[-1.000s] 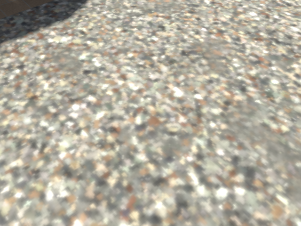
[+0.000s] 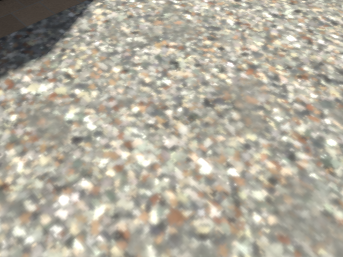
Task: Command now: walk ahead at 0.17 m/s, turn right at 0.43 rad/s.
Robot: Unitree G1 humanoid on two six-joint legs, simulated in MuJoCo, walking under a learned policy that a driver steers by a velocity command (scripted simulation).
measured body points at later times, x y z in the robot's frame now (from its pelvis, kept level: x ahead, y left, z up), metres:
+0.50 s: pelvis +0.10 -0.04 -0.01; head +0.14 -0.08 +0.44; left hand +0.34 +0.18 -0.08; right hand +0.18 -0.35 -0.12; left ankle +0.21 +0.11 -0.69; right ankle +0.14 -0.13 -0.74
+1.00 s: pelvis +0.16 -0.01 +0.01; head +0.17 +0.00 +0.46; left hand +0.44 +0.10 -0.09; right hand +0.04 -0.27 -0.10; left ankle +0.23 +0.08 -0.74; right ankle +0.03 -0.11 -0.69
